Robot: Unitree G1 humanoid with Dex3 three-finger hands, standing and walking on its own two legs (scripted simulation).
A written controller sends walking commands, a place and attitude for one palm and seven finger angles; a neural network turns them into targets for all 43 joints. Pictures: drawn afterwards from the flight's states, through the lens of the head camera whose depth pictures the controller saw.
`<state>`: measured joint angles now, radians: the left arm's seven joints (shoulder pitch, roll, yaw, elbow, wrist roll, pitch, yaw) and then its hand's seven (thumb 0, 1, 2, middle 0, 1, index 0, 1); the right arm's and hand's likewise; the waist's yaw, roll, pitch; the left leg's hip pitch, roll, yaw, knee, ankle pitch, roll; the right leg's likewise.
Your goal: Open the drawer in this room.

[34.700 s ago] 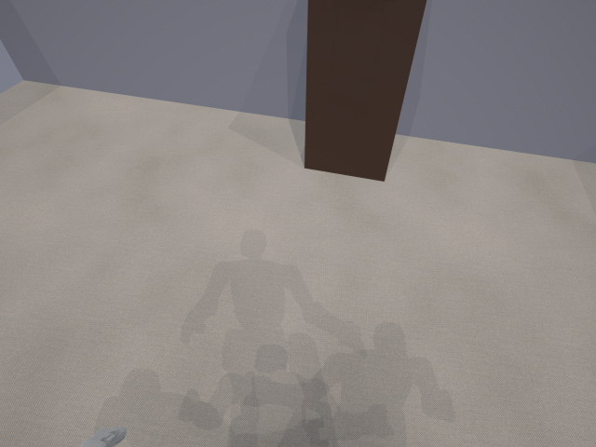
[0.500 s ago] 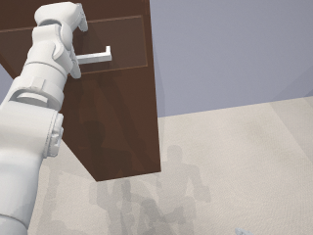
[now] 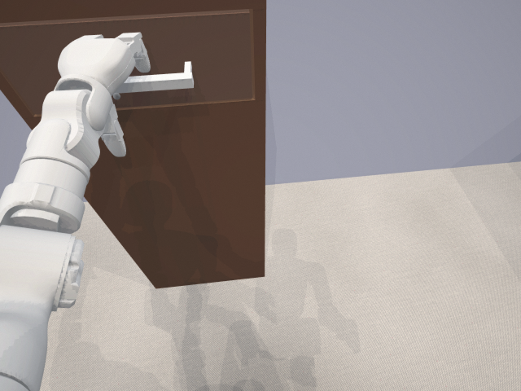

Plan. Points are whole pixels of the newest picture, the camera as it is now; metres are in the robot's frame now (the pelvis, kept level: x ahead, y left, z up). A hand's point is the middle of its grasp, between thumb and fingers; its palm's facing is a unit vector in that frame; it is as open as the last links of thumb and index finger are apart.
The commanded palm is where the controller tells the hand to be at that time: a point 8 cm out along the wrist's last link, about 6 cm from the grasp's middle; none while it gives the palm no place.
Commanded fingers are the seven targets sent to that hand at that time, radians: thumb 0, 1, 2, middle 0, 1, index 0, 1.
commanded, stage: lower the fingers behind the handle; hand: left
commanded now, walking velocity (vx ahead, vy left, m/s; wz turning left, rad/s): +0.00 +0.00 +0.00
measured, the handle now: (129, 77) +0.56 +0.19 +0.18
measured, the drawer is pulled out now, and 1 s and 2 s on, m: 0.00 0.00 0.00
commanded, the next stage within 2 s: close the thumb around the handle in 1.08 s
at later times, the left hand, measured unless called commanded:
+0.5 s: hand (114, 113) +0.50 +0.21 +0.16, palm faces -0.02 +0.00 -1.00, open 13.9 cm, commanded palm +0.49 +0.20 +0.21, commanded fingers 0.00 -0.50 0.30 -0.30 -1.20 -0.30 -1.20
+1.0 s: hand (123, 113) +0.50 +0.20 +0.15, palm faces -0.01 +0.00 -1.00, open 13.8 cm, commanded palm +0.49 +0.19 +0.20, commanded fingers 0.00 -0.50 0.30 -0.30 -1.20 -0.30 -1.20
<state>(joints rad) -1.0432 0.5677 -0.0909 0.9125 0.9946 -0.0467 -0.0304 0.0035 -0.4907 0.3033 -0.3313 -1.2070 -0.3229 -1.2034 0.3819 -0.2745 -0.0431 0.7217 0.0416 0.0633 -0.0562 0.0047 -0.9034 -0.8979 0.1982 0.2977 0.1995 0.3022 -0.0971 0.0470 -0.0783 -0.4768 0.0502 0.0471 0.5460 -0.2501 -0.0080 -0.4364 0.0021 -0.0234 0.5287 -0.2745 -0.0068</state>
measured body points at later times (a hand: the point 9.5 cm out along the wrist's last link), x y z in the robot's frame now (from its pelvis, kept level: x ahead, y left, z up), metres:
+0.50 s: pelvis +0.01 +0.01 +0.00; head +0.06 +0.00 +0.44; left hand +0.50 +0.21 +0.21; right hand +0.07 -0.27 -0.13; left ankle +0.00 +0.13 -0.73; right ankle -0.01 -0.12 -0.73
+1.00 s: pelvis +0.01 +0.00 +0.00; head +0.05 -0.02 +0.44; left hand +0.50 +0.19 +0.21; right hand +0.06 -0.26 -0.14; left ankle +0.00 +0.13 -0.73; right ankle -0.01 -0.12 -0.73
